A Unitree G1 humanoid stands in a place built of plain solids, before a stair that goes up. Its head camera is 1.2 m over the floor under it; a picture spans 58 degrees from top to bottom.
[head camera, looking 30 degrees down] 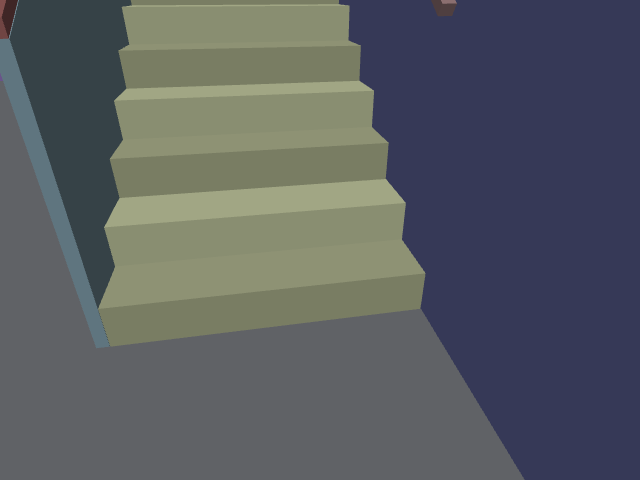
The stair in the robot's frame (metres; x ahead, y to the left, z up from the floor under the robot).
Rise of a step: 0.19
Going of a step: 0.29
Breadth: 1.28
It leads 10 degrees to the left of straight ahead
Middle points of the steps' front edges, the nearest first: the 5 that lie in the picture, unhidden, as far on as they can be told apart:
1.37 0.19 0.19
1.65 0.24 0.37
1.93 0.29 0.56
2.22 0.35 0.75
2.50 0.40 0.94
